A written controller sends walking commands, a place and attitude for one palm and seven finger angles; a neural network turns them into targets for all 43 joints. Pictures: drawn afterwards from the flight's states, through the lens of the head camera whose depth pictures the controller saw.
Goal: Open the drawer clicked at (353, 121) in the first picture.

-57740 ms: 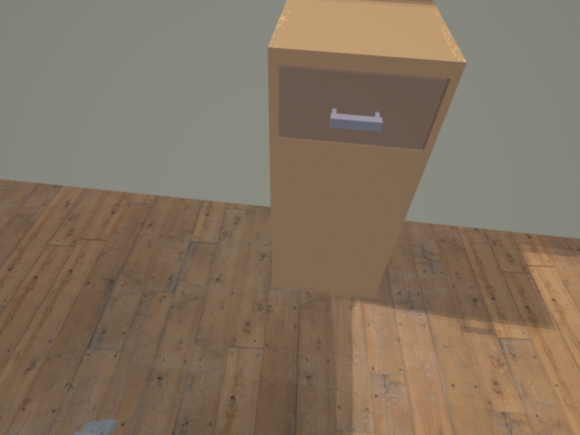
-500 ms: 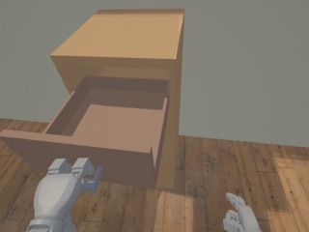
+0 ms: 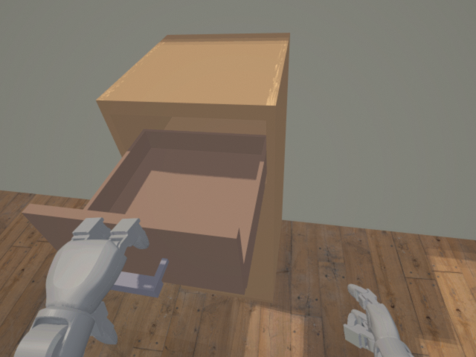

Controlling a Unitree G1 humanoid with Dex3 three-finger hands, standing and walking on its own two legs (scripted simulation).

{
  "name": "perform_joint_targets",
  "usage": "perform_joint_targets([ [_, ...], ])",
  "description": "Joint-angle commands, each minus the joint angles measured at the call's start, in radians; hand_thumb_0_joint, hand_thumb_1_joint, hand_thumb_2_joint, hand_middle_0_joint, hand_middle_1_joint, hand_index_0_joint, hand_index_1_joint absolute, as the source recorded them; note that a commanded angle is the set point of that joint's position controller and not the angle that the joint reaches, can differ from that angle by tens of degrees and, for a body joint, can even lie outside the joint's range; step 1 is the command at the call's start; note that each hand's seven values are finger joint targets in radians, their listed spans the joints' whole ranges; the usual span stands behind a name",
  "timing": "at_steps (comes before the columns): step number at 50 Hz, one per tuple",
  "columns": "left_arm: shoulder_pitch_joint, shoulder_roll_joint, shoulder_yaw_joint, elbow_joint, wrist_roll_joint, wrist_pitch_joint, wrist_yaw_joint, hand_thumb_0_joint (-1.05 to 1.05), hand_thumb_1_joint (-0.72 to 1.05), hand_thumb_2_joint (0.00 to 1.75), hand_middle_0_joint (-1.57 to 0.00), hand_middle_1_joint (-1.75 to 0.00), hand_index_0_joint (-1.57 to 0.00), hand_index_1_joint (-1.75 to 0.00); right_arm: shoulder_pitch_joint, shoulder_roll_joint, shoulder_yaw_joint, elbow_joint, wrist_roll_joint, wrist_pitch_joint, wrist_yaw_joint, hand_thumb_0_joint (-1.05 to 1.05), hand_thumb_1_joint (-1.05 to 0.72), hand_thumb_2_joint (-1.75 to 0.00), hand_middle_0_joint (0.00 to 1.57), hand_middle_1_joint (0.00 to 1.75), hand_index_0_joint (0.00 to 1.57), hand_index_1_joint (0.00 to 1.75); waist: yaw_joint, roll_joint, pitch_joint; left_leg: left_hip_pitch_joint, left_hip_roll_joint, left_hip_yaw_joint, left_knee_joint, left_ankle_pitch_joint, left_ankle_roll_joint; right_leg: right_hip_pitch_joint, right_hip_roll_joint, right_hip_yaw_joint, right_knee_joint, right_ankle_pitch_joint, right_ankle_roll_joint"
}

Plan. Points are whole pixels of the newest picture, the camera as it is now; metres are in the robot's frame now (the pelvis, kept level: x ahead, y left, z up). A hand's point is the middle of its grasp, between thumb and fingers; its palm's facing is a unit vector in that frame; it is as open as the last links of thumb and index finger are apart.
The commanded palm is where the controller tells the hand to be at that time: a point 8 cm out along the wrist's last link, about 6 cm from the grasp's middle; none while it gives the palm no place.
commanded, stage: lift the hand off the handle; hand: left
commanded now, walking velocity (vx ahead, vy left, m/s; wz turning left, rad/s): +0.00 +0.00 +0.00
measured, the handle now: (131, 271) +0.22 +0.23 +0.05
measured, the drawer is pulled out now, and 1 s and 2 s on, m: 0.30 0.30 0.30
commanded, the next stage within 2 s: draw the hand back to the body in 0.68 s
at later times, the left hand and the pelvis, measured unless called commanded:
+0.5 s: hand (97, 225) +0.20 +0.22 +0.19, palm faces +0.23 -0.03 -0.97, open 13.7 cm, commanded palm +0.15 +0.22 +0.24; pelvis -0.01 -0.01 +0.01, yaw +0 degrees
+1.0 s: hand (92, 229) +0.20 +0.23 +0.19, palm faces +0.17 -0.03 -0.98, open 13.8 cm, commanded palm +0.15 +0.23 +0.25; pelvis +0.00 -0.01 +0.00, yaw +1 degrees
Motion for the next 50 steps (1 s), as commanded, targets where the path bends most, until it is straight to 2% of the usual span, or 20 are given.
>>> perform_joint_targets([
  [1,-0.191,0.161,0.165,-0.262,-0.020,0.000,0.027,0.00,-0.50,0.30,-0.30,-1.20,-0.30,-1.20,-0.201,-0.082,-0.020,-0.172,0.006,-0.050,-0.012,0.00,-0.90,-0.90,0.20,0.30,0.20,0.30,-0.008,-0.044,-0.085,0.057,-0.031,0.016,-0.112,0.122,0.032,0.019,0.015,-0.007,-0.142,0.040,-0.010],
  [5,-0.283,0.176,0.166,-0.273,-0.041,-0.003,-0.008,0.00,-0.50,0.30,-0.30,-1.20,-0.30,-1.20,-0.208,-0.078,-0.017,-0.159,0.012,-0.054,-0.014,0.00,-0.90,-0.90,0.20,0.30,0.20,0.30,-0.022,-0.017,-0.068,0.076,-0.031,0.014,-0.134,0.108,0.032,0.024,0.015,0.000,-0.168,0.022,-0.010],
  [8,-0.281,0.226,0.221,-0.314,-0.051,-0.003,-0.019,0.00,-0.50,0.30,-0.30,-1.20,-0.30,-1.20,-0.230,-0.085,-0.011,-0.178,0.017,-0.064,-0.021,0.00,-0.90,-0.90,0.20,0.30,0.20,0.30,-0.007,-0.016,-0.106,0.096,-0.026,0.003,-0.134,0.131,0.029,0.051,0.020,0.011,-0.174,0.047,-0.009],
  [9,-0.304,0.203,0.192,-0.327,-0.047,-0.015,-0.025,0.00,-0.50,0.30,-0.30,-1.20,-0.30,-1.20,-0.215,-0.077,-0.003,-0.173,0.010,-0.070,-0.018,0.00,-0.90,-0.90,0.20,0.30,0.20,0.30,-0.011,-0.042,-0.122,0.099,-0.031,0.010,-0.134,0.146,0.032,0.054,0.007,-0.007,-0.167,0.047,-0.007],
  [13,-0.312,0.257,0.260,-0.324,-0.085,-0.019,-0.037,0.00,-0.50,0.30,-0.30,-1.20,-0.30,-1.20,-0.232,-0.086,-0.010,-0.170,0.020,-0.078,-0.020,0.00,-0.90,-0.90,0.20,0.30,0.20,0.30,-0.009,-0.017,-0.091,0.106,-0.030,0.003,-0.140,0.131,0.026,0.051,0.016,0.021,-0.200,0.041,-0.007],
  [14,-0.334,0.226,0.220,-0.319,-0.078,-0.022,-0.047,0.00,-0.50,0.30,-0.30,-1.20,-0.30,-1.20,-0.221,-0.077,-0.002,-0.162,0.011,-0.078,-0.016,0.00,-0.90,-0.90,0.20,0.30,0.20,0.30,-0.012,-0.026,-0.098,0.104,-0.035,0.012,-0.147,0.135,0.028,0.055,0.003,-0.002,-0.190,0.033,-0.005],
  [16,-0.379,0.246,0.233,-0.279,-0.090,-0.021,-0.061,0.00,-0.50,0.30,-0.30,-1.20,-0.30,-1.20,-0.222,-0.083,-0.013,-0.146,0.014,-0.070,-0.017,0.00,-0.90,-0.90,0.20,0.30,0.20,0.30,-0.018,-0.034,-0.055,0.095,-0.038,0.009,-0.162,0.121,0.026,0.048,0.009,0.000,-0.204,0.027,-0.004],
  [21,-0.330,0.274,0.263,-0.211,-0.114,0.048,-0.127,0.00,-0.50,0.30,-0.30,-1.20,-0.30,-1.20,-0.234,-0.093,-0.015,-0.147,0.027,-0.053,0.005,0.00,-0.90,-0.90,0.20,0.30,0.20,0.30,0.002,-0.049,-0.081,0.062,-0.042,0.017,-0.180,0.154,0.025,0.109,0.007,0.006,-0.177,0.087,0.000],
  [23,-0.315,0.273,0.273,-0.238,-0.140,0.089,-0.162,0.00,-0.50,0.30,-0.30,-1.20,-0.30,-1.20,-0.274,-0.093,-0.006,-0.174,0.048,-0.051,0.019,0.00,-0.90,-0.90,0.20,0.30,0.20,0.30,0.006,-0.012,-0.078,0.036,-0.034,0.011,-0.181,0.150,0.020,0.117,0.017,0.012,-0.161,0.099,-0.002],
  [27,-0.347,0.309,0.278,-0.276,-0.156,0.108,-0.207,0.00,-0.50,0.30,-0.30,-1.20,-0.30,-1.20,-0.261,-0.102,-0.003,-0.191,0.046,-0.036,0.020,0.00,-0.90,-0.90,0.20,0.30,0.20,0.30,0.001,-0.080,-0.090,0.023,-0.040,0.026,-0.181,0.146,0.030,0.123,0.009,-0.003,-0.147,0.102,0.009],
  [28,-0.351,0.333,0.318,-0.297,-0.170,0.108,-0.210,0.00,-0.50,0.30,-0.30,-1.20,-0.30,-1.20,-0.280,-0.103,0.000,-0.197,0.056,-0.046,0.020,0.00,-0.90,-0.90,0.20,0.30,0.20,0.30,-0.003,-0.042,-0.095,0.021,-0.031,0.018,-0.169,0.131,0.026,0.114,0.019,0.009,-0.152,0.083,0.007],
  [29,-0.367,0.310,0.287,-0.327,-0.162,0.096,-0.216,0.00,-0.50,0.30,-0.30,-1.20,-0.30,-1.20,-0.266,-0.098,0.008,-0.206,0.045,-0.049,0.023,0.00,-0.90,-0.90,0.20,0.30,0.20,0.30,0.003,-0.054,-0.124,0.028,-0.038,0.022,-0.171,0.142,0.028,0.125,0.006,-0.004,-0.142,0.079,0.006],
  [35,-0.296,0.312,0.328,-0.258,-0.184,0.050,-0.212,0.00,-0.50,0.30,-0.30,-1.20,-0.30,-1.20,-0.221,-0.101,-0.008,-0.184,0.044,-0.057,0.019,0.00,-0.90,-0.90,0.20,0.30,0.20,0.30,-0.010,-0.091,-0.069,0.033,-0.036,0.031,-0.150,0.123,0.030,0.069,0.006,-0.005,-0.161,0.054,0.011],
  [37,-0.320,0.314,0.325,-0.305,-0.181,0.032,-0.197,0.00,-0.50,0.30,-0.30,-1.20,-0.30,-1.20,-0.222,-0.104,-0.010,-0.199,0.040,-0.067,0.019,0.00,-0.90,-0.90,0.20,0.30,0.20,0.30,-0.003,-0.076,-0.094,0.042,-0.041,0.028,-0.143,0.126,0.030,0.071,0.001,-0.006,-0.157,0.061,0.011],
  [38,-0.331,0.322,0.339,-0.322,-0.191,0.032,-0.190,0.00,-0.50,0.30,-0.30,-1.20,-0.30,-1.20,-0.240,-0.104,-0.006,-0.198,0.049,-0.078,0.020,0.00,-0.90,-0.90,0.20,0.30,0.20,0.30,-0.008,-0.017,-0.083,0.041,-0.035,0.022,-0.140,0.115,0.025,0.056,0.010,0.004,-0.164,0.043,0.005],
  [39,-0.361,0.288,0.298,-0.316,-0.178,0.024,-0.187,0.00,-0.50,0.30,-0.30,-1.20,-0.30,-1.20,-0.221,-0.095,-0.002,-0.193,0.035,-0.083,0.020,0.00,-0.90,-0.90,0.20,0.30,0.20,0.30,-0.007,-0.037,-0.114,0.052,-0.045,0.024,-0.138,0.132,0.029,0.072,-0.001,-0.006,-0.154,0.050,0.003],
  [42,-0.340,0.347,0.356,-0.263,-0.166,0.021,-0.170,0.00,-0.50,0.30,-0.30,-1.20,-0.30,-1.20,-0.207,-0.103,-0.011,-0.180,0.032,-0.078,0.012,0.00,-0.90,-0.90,0.20,0.30,0.20,0.30,-0.004,-0.073,-0.090,0.047,-0.044,0.027,-0.134,0.124,0.029,0.061,-0.001,0.000,-0.162,0.051,0.008],
  [45,-0.357,0.333,0.342,-0.232,-0.169,0.024,-0.175,0.00,-0.50,0.30,-0.30,-1.20,-0.30,-1.20,-0.209,-0.097,-0.012,-0.167,0.035,-0.077,0.013,0.00,-0.90,-0.90,0.20,0.30,0.20,0.30,-0.013,-0.049,-0.063,0.038,-0.043,0.024,-0.141,0.116,0.028,0.054,0.001,0.000,-0.167,0.034,0.005],
  [48,-0.366,0.334,0.343,-0.266,-0.187,0.031,-0.186,0.00,-0.50,0.30,-0.30,-1.20,-0.30,-1.20,-0.234,-0.103,-0.009,-0.186,0.043,-0.087,0.012,0.00,-0.90,-0.90,0.20,0.30,0.20,0.30,-0.009,-0.019,-0.095,0.048,-0.043,0.014,-0.135,0.123,0.026,0.066,0.007,0.009,-0.162,0.056,0.004],
  [50,-0.326,0.360,0.365,-0.246,-0.194,0.025,-0.191,0.00,-0.50,0.30,-0.30,-1.20,-0.30,-1.20,-0.206,-0.105,-0.014,-0.177,0.037,-0.084,0.008,0.00,-0.90,-0.90,0.20,0.30,0.20,0.30,-0.008,-0.046,-0.109,0.043,-0.045,0.021,-0.140,0.132,0.029,0.091,0.000,-0.002,-0.153,0.073,0.008],
])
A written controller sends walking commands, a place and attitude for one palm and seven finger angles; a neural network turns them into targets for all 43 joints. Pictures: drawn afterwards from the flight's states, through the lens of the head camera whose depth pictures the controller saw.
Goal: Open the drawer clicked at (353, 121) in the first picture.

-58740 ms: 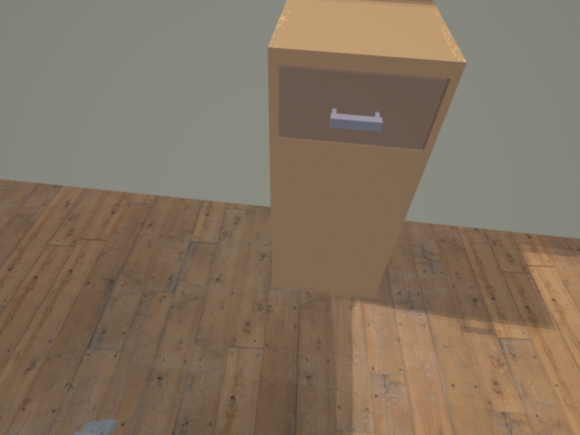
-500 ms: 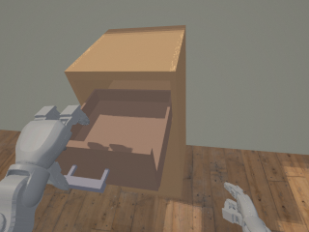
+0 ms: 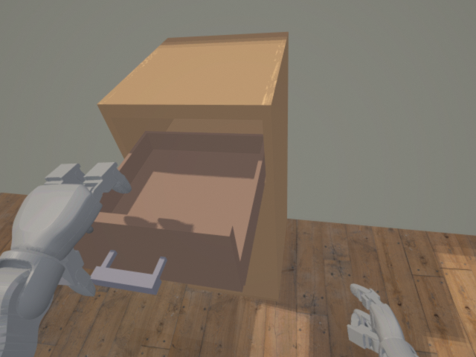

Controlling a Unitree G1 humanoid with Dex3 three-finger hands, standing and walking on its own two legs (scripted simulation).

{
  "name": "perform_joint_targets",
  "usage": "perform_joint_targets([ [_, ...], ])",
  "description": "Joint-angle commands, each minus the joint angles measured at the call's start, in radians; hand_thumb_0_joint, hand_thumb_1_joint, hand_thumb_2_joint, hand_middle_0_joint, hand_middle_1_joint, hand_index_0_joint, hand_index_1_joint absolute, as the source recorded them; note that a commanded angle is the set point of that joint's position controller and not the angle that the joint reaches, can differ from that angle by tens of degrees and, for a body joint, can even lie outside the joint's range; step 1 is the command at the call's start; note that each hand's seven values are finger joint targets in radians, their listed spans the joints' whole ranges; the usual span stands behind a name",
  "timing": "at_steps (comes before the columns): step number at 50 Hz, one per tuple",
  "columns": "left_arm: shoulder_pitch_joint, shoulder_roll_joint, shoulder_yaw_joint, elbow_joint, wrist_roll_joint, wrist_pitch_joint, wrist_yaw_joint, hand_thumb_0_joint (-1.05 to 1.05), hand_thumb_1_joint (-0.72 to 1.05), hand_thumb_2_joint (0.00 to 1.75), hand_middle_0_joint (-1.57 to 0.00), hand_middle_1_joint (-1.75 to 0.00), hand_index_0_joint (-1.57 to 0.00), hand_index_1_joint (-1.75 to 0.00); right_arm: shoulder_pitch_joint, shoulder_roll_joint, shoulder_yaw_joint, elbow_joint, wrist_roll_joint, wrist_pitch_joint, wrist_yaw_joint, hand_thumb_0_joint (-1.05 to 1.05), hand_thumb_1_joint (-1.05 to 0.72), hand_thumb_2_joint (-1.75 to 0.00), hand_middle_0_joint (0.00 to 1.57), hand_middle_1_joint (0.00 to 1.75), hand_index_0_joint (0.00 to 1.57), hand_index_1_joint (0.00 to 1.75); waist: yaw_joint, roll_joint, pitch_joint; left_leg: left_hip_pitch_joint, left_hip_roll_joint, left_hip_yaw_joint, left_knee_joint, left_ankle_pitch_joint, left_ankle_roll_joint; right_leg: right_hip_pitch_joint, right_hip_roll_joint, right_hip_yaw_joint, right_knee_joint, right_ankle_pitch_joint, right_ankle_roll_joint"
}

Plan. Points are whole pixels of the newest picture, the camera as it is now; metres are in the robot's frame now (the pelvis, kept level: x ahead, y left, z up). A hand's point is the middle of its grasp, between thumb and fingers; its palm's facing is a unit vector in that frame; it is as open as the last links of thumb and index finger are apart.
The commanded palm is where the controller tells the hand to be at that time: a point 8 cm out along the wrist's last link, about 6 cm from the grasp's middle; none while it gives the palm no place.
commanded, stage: draw the hand back to the body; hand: left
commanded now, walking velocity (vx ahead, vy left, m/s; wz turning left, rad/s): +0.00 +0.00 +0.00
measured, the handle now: (131, 269) +0.23 +0.24 +0.04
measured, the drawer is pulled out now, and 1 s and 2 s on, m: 0.30 0.30 0.30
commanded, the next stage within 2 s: step back with the hand held close in 1.38 s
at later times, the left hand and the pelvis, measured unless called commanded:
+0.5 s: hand (87, 231) +0.20 +0.23 +0.19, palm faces +0.29 -0.67 -0.68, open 13.7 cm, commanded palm +0.15 +0.26 +0.24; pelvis +0.01 +0.01 +0.00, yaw +0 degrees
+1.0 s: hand (84, 200) +0.22 +0.23 +0.23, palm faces +0.41 -0.80 -0.44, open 10.2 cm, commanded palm +0.17 +0.28 +0.23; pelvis +0.04 +0.01 +0.00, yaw -1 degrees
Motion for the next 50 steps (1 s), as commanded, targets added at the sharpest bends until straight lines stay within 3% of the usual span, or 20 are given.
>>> perform_joint_targets([
  [1,-0.115,0.232,0.194,-0.162,-0.009,-0.005,0.032,0.00,-0.50,0.30,-0.30,-1.20,-0.30,-1.20,-0.211,-0.078,-0.026,-0.190,0.002,-0.060,-0.013,0.00,-0.90,-0.90,0.20,0.30,0.20,0.30,0.005,-0.101,-0.121,-0.012,-0.049,0.042,-0.056,0.092,0.043,0.045,-0.003,0.013,-0.098,0.059,0.023],
  [3,-0.112,0.236,0.212,-0.184,-0.014,0.002,0.026,0.00,-0.50,0.30,-0.30,-1.20,-0.30,-1.20,-0.229,-0.078,-0.021,-0.200,0.009,-0.067,-0.010,0.00,-0.90,-0.90,0.20,0.30,0.20,0.30,0.005,-0.063,-0.123,-0.005,-0.042,0.037,-0.048,0.101,0.040,0.034,0.006,0.021,-0.101,0.067,0.020],
  [6,-0.077,0.243,0.225,-0.178,-0.029,-0.011,0.025,0.00,-0.50,0.30,-0.30,-1.20,-0.30,-1.20,-0.202,-0.082,-0.023,-0.196,0.002,-0.057,-0.014,0.00,-0.90,-0.90,0.20,0.30,0.20,0.30,0.001,-0.101,-0.103,-0.021,-0.044,0.041,-0.056,0.097,0.041,0.038,-0.001,0.002,-0.095,0.071,0.025],
  [8,-0.067,0.247,0.245,-0.217,-0.036,-0.015,0.027,0.00,-0.50,0.30,-0.30,-1.20,-0.30,-1.20,-0.221,-0.082,-0.021,-0.212,0.010,-0.069,-0.012,0.00,-0.90,-0.90,0.20,0.30,0.20,0.30,0.006,-0.066,-0.118,-0.007,-0.038,0.032,-0.044,0.107,0.038,0.030,0.007,0.013,-0.100,0.077,0.021],
  [12,-0.005,0.254,0.266,-0.221,-0.047,-0.034,0.043,0.00,-0.50,0.30,-0.30,-1.20,-0.30,-1.20,-0.184,-0.089,-0.028,-0.211,-0.001,-0.062,-0.016,0.00,-0.90,-0.90,0.20,0.30,0.20,0.30,0.008,-0.110,-0.125,-0.007,-0.042,0.040,-0.043,0.126,0.039,0.042,-0.005,-0.006,-0.089,0.105,0.027],
  [13,0.007,0.257,0.282,-0.226,-0.054,-0.028,0.043,0.00,-0.50,0.30,-0.30,-1.20,-0.30,-1.20,-0.207,-0.090,-0.027,-0.213,0.008,-0.070,-0.014,0.00,-0.90,-0.90,0.20,0.30,0.20,0.30,0.008,-0.064,-0.115,-0.004,-0.035,0.036,-0.037,0.127,0.035,0.030,0.005,0.006,-0.098,0.101,0.022],
  [17,0.001,0.261,0.283,-0.211,-0.057,-0.038,0.050,0.00,-0.50,0.30,-0.30,-1.20,-0.30,-1.20,-0.177,-0.093,-0.032,-0.205,-0.003,-0.061,-0.019,0.00,-0.90,-0.90,0.20,0.30,0.20,0.30,0.002,-0.086,-0.096,-0.009,-0.039,0.038,-0.048,0.112,0.037,0.024,-0.005,-0.008,-0.096,0.087,0.025],
  [19,-0.018,0.249,0.265,-0.231,-0.059,-0.039,0.047,0.00,-0.50,0.30,-0.30,-1.20,-0.30,-1.20,-0.185,-0.089,-0.023,-0.208,-0.002,-0.066,-0.018,0.00,-0.90,-0.90,0.20,0.30,0.20,0.30,-0.001,-0.054,-0.106,-0.006,-0.038,0.032,-0.052,0.103,0.034,0.027,-0.006,-0.011,-0.096,0.061,0.019],
  [20,-0.058,-0.165,0.233,-0.286,-0.719,-0.167,0.101,0.00,-0.47,0.32,-0.30,-1.18,-0.30,-1.18,-0.113,0.007,-0.033,-0.253,-0.005,-0.136,-0.044,0.00,-0.90,-0.90,0.20,0.30,0.20,0.30,-0.103,-0.199,0.009,0.054,-0.008,0.033,-0.043,0.030,0.060,-0.042,0.029,-0.042,-0.133,0.033,0.002],
  [21,0.059,-0.055,0.303,-0.165,-0.732,-0.213,0.139,0.00,-0.43,0.33,-0.29,-1.15,-0.29,-1.15,-0.096,-0.043,-0.038,-0.199,-0.018,-0.170,-0.063,0.00,-0.90,-0.90,0.20,0.30,0.20,0.30,-0.091,-0.246,0.025,0.045,0.008,0.032,-0.046,-0.024,0.057,-0.058,0.025,-0.033,-0.136,-0.018,0.007],
  [22,0.082,-0.068,0.292,-0.161,-0.733,-0.229,0.151,0.00,-0.40,0.34,-0.29,-1.13,-0.29,-1.13,-0.101,-0.042,-0.032,-0.194,-0.021,-0.183,-0.065,0.00,-0.90,-0.90,0.20,0.30,0.20,0.30,-0.080,-0.190,0.033,0.033,0.001,0.028,-0.060,-0.054,0.052,-0.060,0.022,-0.030,-0.141,-0.052,0.006],
  [23,0.071,-0.045,0.349,-0.239,-0.792,-0.256,0.165,0.00,-0.36,0.36,-0.29,-1.11,-0.29,-1.11,-0.105,-0.042,-0.032,-0.188,-0.016,-0.200,-0.072,0.00,-0.90,-0.90,0.20,0.30,0.20,0.30,-0.071,-0.193,-0.004,0.043,-0.002,0.020,-0.070,-0.054,0.048,-0.036,0.022,-0.026,-0.155,-0.057,0.008],
  [25,-0.001,-0.013,0.376,-0.349,-0.798,-0.313,0.199,0.00,-0.29,0.39,-0.29,-1.07,-0.29,-1.07,-0.077,-0.032,-0.033,-0.190,-0.030,-0.243,-0.087,0.00,-0.90,-0.90,0.20,0.30,0.20,0.30,-0.054,-0.119,-0.132,0.084,-0.007,0.035,-0.061,0.010,0.051,0.036,0.000,-0.015,-0.132,-0.002,0.008],
  [28,0.040,-0.036,0.374,-0.334,-0.805,-0.333,0.223,0.00,-0.18,0.43,-0.28,-1.00,-0.28,-1.00,-0.050,-0.027,-0.029,-0.161,-0.039,-0.274,-0.087,0.00,-0.90,-0.90,0.20,0.30,0.20,0.30,-0.044,0.038,-0.116,0.073,-0.014,0.045,-0.066,0.066,0.036,0.059,0.002,-0.004,-0.134,0.064,-0.006],
  [29,0.054,-0.079,0.339,-0.325,-0.806,-0.336,0.222,0.00,-0.15,0.45,-0.27,-0.98,-0.27,-0.98,-0.040,-0.019,-0.027,-0.160,-0.038,-0.279,-0.085,0.00,-0.90,-0.90,0.20,0.30,0.20,0.30,-0.050,0.037,-0.081,0.057,-0.011,0.044,-0.073,0.088,0.032,0.059,-0.001,-0.013,-0.128,0.087,-0.008],
  [33,0.026,-0.089,0.338,-0.263,-0.812,-0.330,0.213,0.00,-0.01,0.51,-0.26,-0.88,-0.26,-0.88,-0.041,-0.030,-0.034,-0.150,-0.039,-0.276,-0.077,0.00,-0.90,-0.90,0.20,0.30,0.20,0.30,-0.049,-0.006,0.004,0.028,-0.005,0.035,-0.076,0.140,0.030,0.051,0.009,-0.013,-0.137,0.135,-0.012],
  [37,0.049,-0.096,0.348,-0.231,-0.822,-0.329,0.200,0.00,0.13,0.57,-0.25,-0.80,-0.25,-0.80,-0.033,-0.036,-0.047,-0.156,-0.037,-0.257,-0.071,0.00,-0.90,-0.90,0.20,0.30,0.20,0.30,-0.045,-0.087,-0.050,0.049,-0.001,0.040,-0.065,0.212,0.039,0.083,0.009,-0.013,-0.113,0.210,-0.005],
  [39,0.063,-0.104,0.341,-0.236,-0.824,-0.327,0.193,0.00,0.20,0.60,-0.25,-0.75,-0.25,-0.75,-0.034,-0.038,-0.050,-0.158,-0.035,-0.251,-0.068,0.00,-0.90,-0.90,0.20,0.30,0.20,0.30,-0.045,-0.046,-0.067,0.063,-0.001,0.044,-0.065,0.240,0.036,0.092,0.007,-0.010,-0.109,0.236,-0.006],
  [43,0.078,-0.067,0.379,-0.286,-0.820,-0.333,0.197,0.00,0.34,0.66,-0.24,-0.66,-0.24,-0.66,-0.035,-0.039,-0.058,-0.169,-0.037,-0.246,-0.064,0.00,-0.90,-0.90,0.20,0.30,0.20,0.30,-0.041,-0.074,-0.123,0.084,-0.004,0.049,-0.049,0.286,0.037,0.104,0.012,-0.010,-0.105,0.282,-0.003],
  [50,0.067,-0.069,0.401,-0.229,-0.829,-0.320,0.206,0.00,0.58,0.76,-0.22,-0.50,-0.22,-0.50,-0.025,-0.031,-0.061,-0.158,-0.030,-0.228,-0.071,0.00,-0.90,-0.90,0.20,0.30,0.20,0.30,-0.053,-0.090,-0.070,0.066,-0.004,0.055,-0.050,0.245,0.035,0.067,0.011,-0.010,-0.120,0.256,0.002],
])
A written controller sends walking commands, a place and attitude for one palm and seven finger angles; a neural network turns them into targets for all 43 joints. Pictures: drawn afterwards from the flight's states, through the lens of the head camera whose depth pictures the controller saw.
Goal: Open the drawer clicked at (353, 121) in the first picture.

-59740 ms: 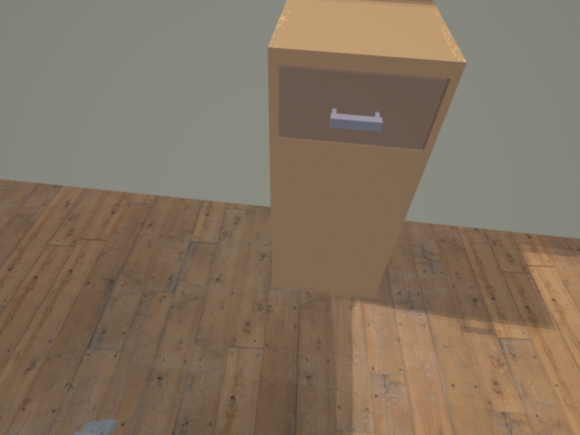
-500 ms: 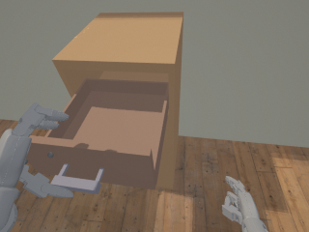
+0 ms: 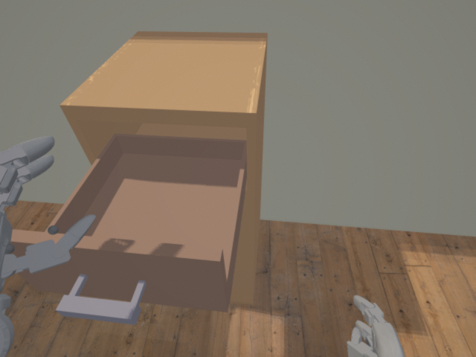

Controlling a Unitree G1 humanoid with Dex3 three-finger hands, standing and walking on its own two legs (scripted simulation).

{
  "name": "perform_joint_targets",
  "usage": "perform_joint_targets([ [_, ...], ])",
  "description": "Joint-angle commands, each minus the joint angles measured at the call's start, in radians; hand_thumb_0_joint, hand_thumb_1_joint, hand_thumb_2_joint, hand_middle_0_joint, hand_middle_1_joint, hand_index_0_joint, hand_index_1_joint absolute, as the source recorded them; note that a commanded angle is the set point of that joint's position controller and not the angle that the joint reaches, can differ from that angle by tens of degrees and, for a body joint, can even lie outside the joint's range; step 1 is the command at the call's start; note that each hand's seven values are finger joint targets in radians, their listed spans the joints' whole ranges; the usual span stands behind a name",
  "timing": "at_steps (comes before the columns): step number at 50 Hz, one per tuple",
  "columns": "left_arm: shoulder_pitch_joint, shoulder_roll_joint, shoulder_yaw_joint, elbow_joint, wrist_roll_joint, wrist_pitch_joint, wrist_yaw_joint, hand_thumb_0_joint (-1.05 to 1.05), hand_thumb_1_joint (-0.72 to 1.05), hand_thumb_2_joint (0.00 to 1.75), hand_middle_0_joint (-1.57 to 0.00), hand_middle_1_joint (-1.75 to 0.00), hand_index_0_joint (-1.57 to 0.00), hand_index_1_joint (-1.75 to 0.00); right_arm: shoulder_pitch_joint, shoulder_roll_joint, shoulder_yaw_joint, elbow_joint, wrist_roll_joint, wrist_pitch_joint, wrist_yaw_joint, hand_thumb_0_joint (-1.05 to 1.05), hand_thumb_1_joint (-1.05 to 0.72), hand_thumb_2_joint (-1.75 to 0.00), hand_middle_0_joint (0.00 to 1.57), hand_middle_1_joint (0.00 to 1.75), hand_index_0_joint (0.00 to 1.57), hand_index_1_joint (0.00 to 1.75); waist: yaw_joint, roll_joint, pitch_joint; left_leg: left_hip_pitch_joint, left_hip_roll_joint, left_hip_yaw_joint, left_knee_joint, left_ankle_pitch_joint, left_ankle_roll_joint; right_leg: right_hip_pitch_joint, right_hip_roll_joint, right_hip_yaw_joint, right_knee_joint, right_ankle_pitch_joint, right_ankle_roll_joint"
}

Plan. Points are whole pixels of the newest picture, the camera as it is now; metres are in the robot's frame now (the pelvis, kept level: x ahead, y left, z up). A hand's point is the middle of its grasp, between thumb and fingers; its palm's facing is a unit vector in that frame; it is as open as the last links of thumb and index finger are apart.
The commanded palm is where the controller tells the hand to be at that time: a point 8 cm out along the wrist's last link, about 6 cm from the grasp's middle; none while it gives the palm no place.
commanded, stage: draw the hand back to the body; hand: left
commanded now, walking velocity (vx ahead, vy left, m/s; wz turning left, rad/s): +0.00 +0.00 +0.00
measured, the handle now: (105, 296) +0.18 +0.24 +0.04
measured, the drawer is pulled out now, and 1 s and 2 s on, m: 0.30 0.30 0.30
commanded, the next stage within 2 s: step back with the hand held close in 0.38 s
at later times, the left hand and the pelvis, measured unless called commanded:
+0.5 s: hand (37, 241) +0.16 +0.23 +0.23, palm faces +0.48 -0.78 -0.40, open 7.5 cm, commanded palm +0.11 +0.27 +0.23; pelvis -0.02 -0.01 +0.00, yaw +1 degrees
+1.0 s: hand out of the picture +0.12 +0.25 +0.22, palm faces +0.41 -0.72 -0.56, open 7.4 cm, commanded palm +0.06 +0.30 +0.23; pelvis -0.08 +0.02 -0.01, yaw +0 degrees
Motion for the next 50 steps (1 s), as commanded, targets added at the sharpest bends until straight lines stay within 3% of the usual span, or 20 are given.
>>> perform_joint_targets([
  [1,-0.119,0.160,0.133,-0.151,-0.015,-0.046,0.030,0.00,0.62,0.78,-0.22,-0.48,-0.22,-0.48,-0.139,-0.089,-0.028,-0.165,0.007,-0.051,-0.014,0.00,-0.90,-0.90,0.20,0.30,0.20,0.30,-0.001,-0.006,-0.071,0.014,-0.022,0.034,-0.037,0.288,0.032,-0.007,-0.006,-0.026,-0.053,0.257,-0.003],
  [4,-0.137,0.163,0.135,-0.139,-0.014,-0.043,0.031,0.00,0.73,0.82,-0.21,-0.41,-0.21,-0.41,-0.136,-0.091,-0.030,-0.161,0.007,-0.049,-0.017,0.00,-0.90,-0.90,0.20,0.30,0.20,0.30,-0.002,0.026,-0.079,0.029,-0.025,0.036,-0.038,0.290,0.033,-0.008,-0.009,-0.023,-0.059,0.257,-0.004],
  [7,-0.133,0.154,0.120,-0.135,-0.015,-0.037,0.030,0.00,0.83,0.87,-0.21,-0.34,-0.21,-0.34,-0.142,-0.090,-0.029,-0.166,0.005,-0.047,-0.015,0.00,-0.90,-0.90,0.20,0.30,0.20,0.30,0.002,-0.031,-0.090,0.029,-0.026,0.029,-0.041,0.286,0.038,-0.003,-0.007,-0.027,-0.055,0.251,0.000],
  [9,-0.138,0.152,0.111,-0.135,-0.016,-0.035,0.029,0.00,0.90,0.90,-0.20,-0.30,-0.20,-0.30,-0.147,-0.092,-0.029,-0.166,0.004,-0.048,-0.015,0.00,-0.90,-0.90,0.20,0.30,0.20,0.30,-0.001,-0.031,-0.075,0.025,-0.027,0.029,-0.045,0.260,0.038,-0.011,-0.006,-0.024,-0.068,0.227,0.001],
  [13,-0.152,0.174,0.124,-0.179,-0.011,-0.042,0.035,0.00,0.90,0.90,-0.20,-0.30,-0.20,-0.30,-0.156,-0.089,-0.027,-0.166,0.004,-0.053,-0.013,0.00,-0.90,-0.90,0.20,0.30,0.20,0.30,0.005,0.018,-0.081,0.029,-0.033,0.026,-0.043,0.248,0.034,-0.011,-0.004,-0.018,-0.075,0.213,-0.006],
  [22,-0.152,0.160,0.122,-0.136,-0.016,-0.041,0.035,0.00,0.90,0.90,-0.20,-0.30,-0.20,-0.30,-0.156,-0.081,-0.025,-0.164,0.006,-0.052,-0.016,0.00,-0.90,-0.90,0.20,0.30,0.20,0.30,0.003,-0.004,-0.043,0.013,-0.030,0.022,-0.055,0.182,0.034,-0.034,-0.005,-0.015,-0.092,0.128,-0.003],
  [24,-0.154,0.156,0.116,-0.120,-0.018,-0.042,0.034,0.00,0.90,0.90,-0.20,-0.30,-0.20,-0.30,-0.160,-0.083,-0.027,-0.163,0.007,-0.054,-0.018,0.00,-0.90,-0.90,0.20,0.30,0.20,0.30,-0.001,-0.002,-0.024,0.014,-0.029,0.023,-0.060,0.154,0.034,-0.052,-0.006,-0.012,-0.108,0.092,-0.001],
  [25,-0.187,0.240,0.200,-0.146,-0.019,-0.071,0.035,0.00,0.90,0.90,-0.20,-0.30,-0.20,-0.30,-0.152,-0.122,-0.025,-0.211,0.023,-0.027,-0.009,0.00,-0.90,-0.90,0.20,0.30,0.20,0.30,-0.047,-0.050,0.052,-0.076,-0.025,0.012,-0.010,0.076,0.050,-0.212,-0.052,0.082,-0.163,0.081,0.002],
  [26,-0.137,0.210,0.173,-0.099,-0.013,-0.078,0.030,0.00,0.90,0.90,-0.20,-0.30,-0.20,-0.30,-0.153,-0.109,-0.028,-0.195,0.021,-0.012,-0.007,0.00,-0.90,-0.90,0.20,0.30,0.20,0.30,-0.047,-0.107,0.032,-0.076,-0.036,0.000,0.025,0.045,0.055,-0.237,-0.077,0.091,-0.190,0.033,0.000],
  [27,-0.117,0.194,0.149,-0.108,-0.006,-0.080,0.028,0.00,0.90,0.90,-0.20,-0.30,-0.20,-0.30,-0.156,-0.107,-0.032,-0.198,0.023,-0.006,-0.005,0.00,-0.90,-0.90,0.20,0.30,0.20,0.30,-0.050,-0.118,0.030,-0.064,-0.039,0.002,0.054,0.057,0.056,-0.263,-0.092,0.107,-0.203,0.030,-0.008],
  [28,-0.144,0.211,0.161,-0.167,-0.003,-0.097,0.029,0.00,0.90,0.90,-0.20,-0.30,-0.20,-0.30,-0.162,-0.111,-0.033,-0.202,0.018,-0.006,-0.005,0.00,-0.90,-0.90,0.20,0.30,0.20,0.30,-0.049,-0.081,0.006,-0.067,-0.046,0.005,0.056,0.069,0.051,-0.266,-0.098,0.108,-0.196,0.047,-0.014],
  [32,0.002,0.205,0.176,-0.181,-0.004,-0.104,0.039,0.00,0.90,0.90,-0.20,-0.30,-0.20,-0.30,-0.125,-0.118,-0.054,-0.218,0.024,0.010,-0.002,0.00,-0.90,-0.90,0.20,0.30,0.20,0.30,-0.053,-0.066,-0.146,-0.067,-0.018,0.000,0.040,0.213,0.049,-0.165,-0.094,0.062,-0.079,0.212,-0.003],
  [33,0.011,0.228,0.200,-0.215,-0.003,-0.111,0.041,0.00,0.90,0.90,-0.20,-0.30,-0.20,-0.30,-0.130,-0.120,-0.058,-0.225,0.022,0.008,-0.004,0.00,-0.90,-0.90,0.20,0.30,0.20,0.30,-0.048,-0.022,-0.178,-0.059,-0.014,0.004,0.034,0.262,0.047,-0.153,-0.088,0.052,-0.049,0.266,0.001],
  [35,0.074,0.233,0.219,-0.248,-0.005,-0.115,0.047,0.00,0.90,0.90,-0.20,-0.30,-0.20,-0.30,-0.108,-0.121,-0.068,-0.242,0.025,0.019,0.000,0.00,-0.90,-0.90,0.20,0.30,0.20,0.30,-0.050,-0.032,-0.238,-0.079,0.005,0.000,0.035,0.354,0.047,-0.090,-0.080,0.034,0.016,0.343,0.009],
  [38,0.107,0.270,0.263,-0.306,-0.006,-0.120,0.056,0.00,0.90,0.90,-0.20,-0.30,-0.20,-0.30,-0.117,-0.122,-0.078,-0.256,0.025,0.022,-0.001,0.00,-0.90,-0.90,0.20,0.30,0.20,0.30,-0.045,0.005,-0.267,-0.089,0.017,-0.010,0.036,0.420,0.044,-0.088,-0.065,0.021,0.074,0.385,0.015],
  [39,0.134,0.258,0.263,-0.300,-0.008,-0.121,0.060,0.00,0.90,0.90,-0.20,-0.30,-0.20,-0.30,-0.106,-0.119,-0.077,-0.260,0.025,0.023,-0.001,0.00,-0.90,-0.90,0.20,0.30,0.20,0.30,-0.048,0.011,-0.260,-0.120,0.029,-0.024,0.027,0.423,0.046,-0.076,-0.060,0.012,0.098,0.380,0.016],
  [43,0.133,0.270,0.288,-0.313,-0.004,-0.130,0.071,0.00,0.90,0.90,-0.20,-0.30,-0.20,-0.30,-0.101,-0.128,-0.084,-0.263,0.024,0.012,-0.005,0.00,-0.90,-0.90,0.20,0.30,0.20,0.30,-0.047,0.042,-0.224,-0.223,0.050,-0.048,-0.009,0.301,0.058,-0.075,-0.042,0.012,0.148,0.295,0.020],
  [45,0.126,0.247,0.277,-0.286,-0.001,-0.134,0.077,0.00,0.90,0.90,-0.20,-0.30,-0.20,-0.30,-0.087,-0.126,-0.079,-0.264,0.023,0.005,-0.006,0.00,-0.90,-0.90,0.20,0.30,0.20,0.30,-0.053,0.045,-0.189,-0.307,0.069,-0.060,-0.032,0.215,0.067,-0.063,-0.040,0.008,0.192,0.244,0.022],
  [48,0.077,0.238,0.276,-0.251,0.007,-0.140,0.085,0.00,0.90,0.90,-0.20,-0.30,-0.20,-0.30,-0.083,-0.135,-0.077,-0.256,0.023,-0.015,-0.010,0.00,-0.90,-0.90,0.20,0.30,0.20,0.30,-0.058,0.068,-0.118,-0.430,0.075,-0.070,-0.071,-0.055,0.080,-0.068,-0.036,0.027,0.205,0.140,0.015],
  [50,0.040,0.220,0.256,-0.229,0.016,-0.148,0.088,0.00,0.90,0.90,-0.20,-0.30,-0.20,-0.30,-0.069,-0.133,-0.071,-0.256,0.024,-0.025,-0.010,0.00,-0.90,-0.90,0.20,0.30,0.20,0.30,-0.070,0.040,-0.081,-0.506,0.069,-0.075,-0.072,-0.227,0.087,-0.079,-0.046,0.049,0.193,0.063,0.012],
])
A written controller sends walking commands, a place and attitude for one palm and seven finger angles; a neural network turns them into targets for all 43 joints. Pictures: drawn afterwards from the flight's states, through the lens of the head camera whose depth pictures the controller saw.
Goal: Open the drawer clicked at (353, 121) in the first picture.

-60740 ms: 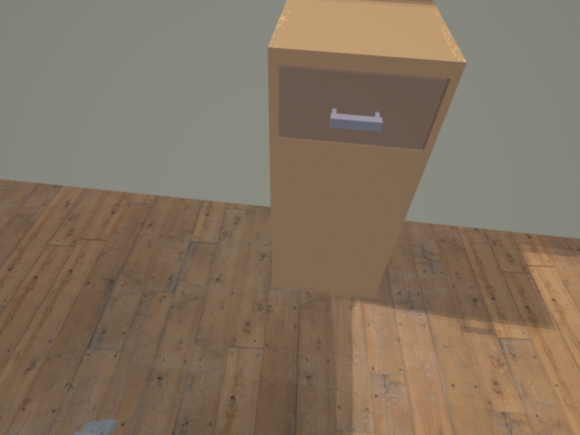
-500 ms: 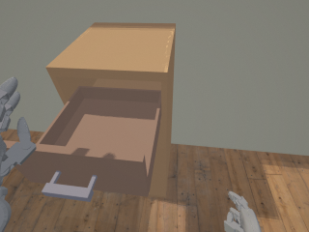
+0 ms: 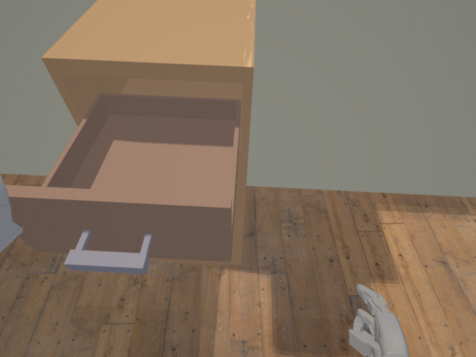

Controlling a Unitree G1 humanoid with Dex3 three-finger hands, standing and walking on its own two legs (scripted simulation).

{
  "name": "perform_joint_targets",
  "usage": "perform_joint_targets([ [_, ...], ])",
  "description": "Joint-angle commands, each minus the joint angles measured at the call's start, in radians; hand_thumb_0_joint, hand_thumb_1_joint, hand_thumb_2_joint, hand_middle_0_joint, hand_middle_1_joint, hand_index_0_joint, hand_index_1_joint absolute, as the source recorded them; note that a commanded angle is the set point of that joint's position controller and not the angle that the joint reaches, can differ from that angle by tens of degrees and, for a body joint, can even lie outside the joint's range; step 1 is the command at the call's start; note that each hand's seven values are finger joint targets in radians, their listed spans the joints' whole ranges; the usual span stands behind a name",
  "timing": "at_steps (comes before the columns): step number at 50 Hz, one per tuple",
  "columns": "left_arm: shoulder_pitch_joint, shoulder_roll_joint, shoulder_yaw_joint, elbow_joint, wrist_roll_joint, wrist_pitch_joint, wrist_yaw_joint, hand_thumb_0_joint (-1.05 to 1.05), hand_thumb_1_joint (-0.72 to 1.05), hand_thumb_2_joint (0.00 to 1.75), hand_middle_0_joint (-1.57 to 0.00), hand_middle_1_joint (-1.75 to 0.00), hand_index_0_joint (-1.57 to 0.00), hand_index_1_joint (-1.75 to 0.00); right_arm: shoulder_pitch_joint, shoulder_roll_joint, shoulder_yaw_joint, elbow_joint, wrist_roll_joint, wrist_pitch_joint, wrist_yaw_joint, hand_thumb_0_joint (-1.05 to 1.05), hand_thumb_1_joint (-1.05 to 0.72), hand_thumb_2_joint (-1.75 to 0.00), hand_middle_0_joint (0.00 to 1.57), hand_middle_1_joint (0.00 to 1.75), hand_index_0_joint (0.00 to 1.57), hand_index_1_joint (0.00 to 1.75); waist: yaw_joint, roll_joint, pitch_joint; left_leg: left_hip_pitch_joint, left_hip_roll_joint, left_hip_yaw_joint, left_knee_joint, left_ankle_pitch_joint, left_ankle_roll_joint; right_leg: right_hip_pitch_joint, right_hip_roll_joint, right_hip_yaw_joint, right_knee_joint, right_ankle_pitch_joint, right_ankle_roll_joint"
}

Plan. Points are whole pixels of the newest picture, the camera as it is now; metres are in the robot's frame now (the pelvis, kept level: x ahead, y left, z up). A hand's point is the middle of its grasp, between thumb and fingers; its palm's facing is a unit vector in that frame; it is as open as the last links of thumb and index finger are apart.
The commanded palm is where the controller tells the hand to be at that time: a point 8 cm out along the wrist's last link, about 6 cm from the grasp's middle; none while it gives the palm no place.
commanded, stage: step back with the hand held close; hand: left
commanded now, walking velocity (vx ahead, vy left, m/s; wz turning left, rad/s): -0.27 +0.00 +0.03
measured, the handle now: (112, 249) +0.26 +0.22 +0.05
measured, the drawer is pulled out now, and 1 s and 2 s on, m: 0.30 0.30 0.30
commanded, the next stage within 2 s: stop stepping back and stand still in 0.66 s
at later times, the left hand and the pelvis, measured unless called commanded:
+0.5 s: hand out of the picture +0.12 +0.22 +0.23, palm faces +0.47 -0.75 -0.46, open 7.4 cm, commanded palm +0.05 +0.27 +0.24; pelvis -0.08 -0.01 -0.01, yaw -1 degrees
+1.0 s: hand out of the picture -0.01 +0.20 +0.24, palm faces +0.43 -0.71 -0.55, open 7.4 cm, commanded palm -0.07 +0.25 +0.24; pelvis -0.20 -0.03 +0.00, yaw +0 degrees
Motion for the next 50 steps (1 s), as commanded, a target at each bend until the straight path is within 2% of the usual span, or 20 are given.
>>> perform_joint_targets([
  [1,-0.080,0.106,0.100,-0.111,0.002,-0.055,0.037,0.00,0.90,0.90,-0.20,-0.30,-0.20,-0.30,-0.072,-0.142,-0.043,-0.153,0.003,-0.080,-0.014,0.00,-0.90,-0.90,0.20,0.30,0.20,0.30,-0.010,0.080,-0.081,-0.226,0.097,-0.088,-0.186,-0.323,0.046,0.175,-0.012,0.049,-0.013,-0.046,-0.028],
  [7,-0.164,0.121,0.060,-0.165,0.008,-0.059,0.057,0.00,0.90,0.90,-0.20,-0.30,-0.20,-0.30,-0.052,-0.129,-0.034,-0.109,-0.002,-0.082,-0.013,0.00,-0.90,-0.90,0.20,0.30,0.20,0.30,-0.023,-0.091,-0.106,0.107,-0.013,-0.019,0.142,-0.225,-0.007,-0.217,-0.154,0.156,-0.281,-0.354,-0.097],
  [10,-0.166,0.130,0.076,-0.184,0.006,-0.061,0.068,0.00,0.90,0.90,-0.20,-0.30,-0.20,-0.30,-0.056,-0.134,-0.028,-0.113,-0.009,-0.081,-0.024,0.00,-0.90,-0.90,0.20,0.30,0.20,0.30,-0.024,0.016,-0.107,0.046,0.042,-0.109,-0.032,-0.277,0.017,-0.166,-0.083,0.078,-0.148,-0.318,-0.061],
  [13,-0.157,0.129,0.118,-0.209,0.015,-0.074,0.072,0.00,0.90,0.90,-0.20,-0.30,-0.20,-0.30,-0.083,-0.146,-0.037,-0.144,-0.008,-0.094,-0.030,0.00,-0.90,-0.90,0.20,0.30,0.20,0.30,-0.006,0.340,-0.134,-0.316,0.271,-0.387,-0.408,-0.564,0.115,0.158,0.084,-0.037,0.363,-0.212,-0.003],
  [14,-0.165,0.137,0.137,-0.210,0.019,-0.077,0.077,0.00,0.90,0.90,-0.20,-0.30,-0.20,-0.30,-0.063,-0.124,-0.040,-0.134,-0.022,-0.100,-0.029,0.00,-0.90,-0.90,0.20,0.30,0.20,0.30,-0.011,0.303,-0.143,-0.319,0.298,-0.397,-0.417,-0.489,0.136,0.156,0.091,-0.013,0.483,-0.249,-0.009],
  [17,-0.083,0.113,0.127,-0.107,0.003,-0.069,0.068,0.00,0.90,0.90,-0.20,-0.30,-0.20,-0.30,-0.060,-0.128,-0.055,-0.113,-0.001,-0.114,-0.007,0.00,-0.90,-0.90,0.20,0.30,0.20,0.30,-0.002,0.204,-0.144,-0.235,0.247,-0.250,-0.310,-0.351,0.120,0.132,0.083,-0.020,0.392,-0.293,-0.022],
  [21,-0.098,0.105,0.081,-0.133,-0.021,-0.053,0.046,0.00,0.90,0.90,-0.20,-0.30,-0.20,-0.30,-0.093,-0.120,-0.029,-0.080,-0.006,-0.122,0.009,0.00,-0.90,-0.90,0.20,0.30,0.20,0.30,-0.010,0.142,-0.072,-0.129,0.148,-0.158,-0.155,-0.216,0.045,0.102,0.024,-0.004,-0.128,-0.187,-0.064],
  [23,-0.137,0.193,0.111,-0.155,-0.017,-0.055,0.048,0.00,0.90,0.90,-0.20,-0.30,-0.20,-0.30,-0.099,-0.107,-0.030,-0.052,-0.006,-0.104,0.015,0.00,-0.90,-0.90,0.20,0.30,0.20,0.30,-0.008,-0.177,-0.082,-0.088,-0.030,-0.004,0.310,-0.210,-0.050,-0.050,-0.319,0.413,-0.382,0.042,-0.197],
  [24,-0.200,0.186,0.087,-0.148,-0.016,-0.069,0.052,0.00,0.90,0.90,-0.20,-0.30,-0.20,-0.30,-0.112,-0.102,-0.021,-0.038,-0.009,-0.105,0.015,0.00,-0.90,-0.90,0.20,0.30,0.20,0.30,0.003,-0.161,-0.088,-0.162,-0.025,-0.035,0.514,-0.296,-0.049,0.000,-0.377,0.329,-0.319,0.381,-0.224],
  [26,-0.111,0.155,0.084,-0.131,-0.001,-0.046,0.046,0.00,0.90,0.90,-0.20,-0.30,-0.20,-0.30,-0.100,-0.084,-0.023,-0.061,0.004,-0.108,0.010,0.00,-0.90,-0.90,0.20,0.30,0.20,0.30,-0.002,-0.184,-0.202,-0.210,-0.008,-0.053,0.549,-0.253,-0.052,0.200,-0.285,0.168,-0.144,0.765,-0.184],
  [30,-0.023,0.141,0.103,-0.153,-0.001,-0.035,0.049,0.00,0.90,0.90,-0.20,-0.30,-0.20,-0.30,-0.131,-0.067,0.012,-0.080,-0.003,-0.077,-0.020,0.00,-0.90,-0.90,0.20,0.30,0.20,0.30,0.003,-0.103,-0.188,-0.091,-0.003,0.033,0.150,-0.197,-0.039,0.237,-0.205,0.081,-0.091,0.821,-0.152],
  [33,-0.020,0.151,0.094,-0.243,-0.017,-0.044,0.049,0.00,0.90,0.90,-0.20,-0.30,-0.20,-0.30,-0.091,-0.110,-0.014,-0.064,-0.008,-0.069,-0.026,0.00,-0.90,-0.90,0.20,0.30,0.20,0.30,-0.028,0.046,-0.235,0.114,0.031,0.000,-0.211,0.260,-0.041,0.233,-0.088,0.016,0.033,0.601,-0.064],
  [35,-0.022,0.173,0.104,-0.330,-0.019,-0.070,0.047,0.00,0.90,0.90,-0.20,-0.30,-0.20,-0.30,-0.059,-0.135,-0.050,-0.095,-0.014,-0.089,-0.006,0.00,-0.90,-0.90,0.20,0.30,0.20,0.30,0.005,0.274,-0.329,0.354,0.346,-0.267,-0.138,1.077,0.083,-0.046,0.027,-0.003,0.229,-0.253,-0.016],
  [38,0.081,0.180,0.155,-0.297,-0.043,-0.069,0.029,0.00,0.90,0.90,-0.20,-0.30,-0.20,-0.30,-0.051,-0.136,-0.060,-0.078,-0.026,-0.120,0.013,0.00,-0.90,-0.90,0.20,0.30,0.20,0.30,0.010,0.315,-0.358,0.330,0.333,-0.189,-0.139,1.015,0.107,-0.068,0.067,-0.008,0.386,-0.373,-0.019],
  [40,0.036,0.155,0.129,-0.340,-0.028,-0.049,0.035,0.00,0.90,0.90,-0.20,-0.30,-0.20,-0.30,-0.032,-0.117,-0.050,-0.074,-0.019,-0.120,0.028,0.00,-0.90,-0.90,0.20,0.30,0.20,0.30,-0.021,0.252,-0.288,0.323,0.283,-0.151,-0.144,0.859,0.095,-0.061,0.065,-0.032,0.349,-0.258,-0.010],
  [46,0.027,0.131,0.117,-0.189,-0.035,0.028,0.054,0.00,0.90,0.90,-0.20,-0.30,-0.20,-0.30,-0.093,-0.121,-0.019,-0.106,0.007,-0.088,0.007,0.00,-0.90,-0.90,0.20,0.30,0.20,0.30,-0.031,0.217,-0.130,-0.103,0.187,-0.096,-0.354,-0.368,0.049,0.273,0.062,-0.121,-0.004,-0.249,-0.019],
  [47,0.002,0.140,0.120,-0.147,-0.027,0.033,0.058,0.00,0.90,0.90,-0.20,-0.30,-0.20,-0.30,-0.094,-0.119,-0.020,-0.105,0.007,-0.075,0.001,0.00,-0.90,-0.90,0.20,0.30,0.20,0.30,-0.035,0.169,-0.114,-0.163,0.138,-0.060,-0.301,-0.411,0.024,0.331,0.045,-0.104,-0.099,-0.244,-0.040],
  [48,-0.024,0.165,0.128,-0.131,-0.020,0.036,0.058,0.00,0.90,0.90,-0.20,-0.30,-0.20,-0.30,-0.090,-0.115,-0.026,-0.105,0.003,-0.057,0.000,0.00,-0.90,-0.90,0.20,0.30,0.20,0.30,-0.042,0.032,-0.092,-0.116,0.063,-0.016,-0.118,-0.365,-0.005,0.219,-0.048,0.042,-0.260,-0.360,-0.088],
  [49,-0.044,0.168,0.116,-0.102,-0.023,0.037,0.053,0.00,0.90,0.90,-0.20,-0.30,-0.20,-0.30,-0.097,-0.111,-0.027,-0.095,0.000,-0.044,0.000,0.00,-0.90,-0.90,0.20,0.30,0.20,0.30,-0.037,-0.142,-0.067,-0.054,0.008,-0.017,0.165,-0.248,-0.029,0.029,-0.226,0.310,-0.426,-0.521,-0.170],
  [50,-0.107,0.191,0.115,-0.113,-0.028,0.029,0.053,0.00,0.90,0.90,-0.20,-0.30,-0.20,-0.30,-0.107,-0.122,-0.024,-0.071,-0.007,-0.039,-0.003,0.00,-0.90,-0.90,0.20,0.30,0.20,0.30,-0.024,-0.204,-0.024,-0.096,0.011,-0.042,0.349,-0.199,-0.029,-0.044,-0.341,0.382,-0.476,-0.468,-0.209],
])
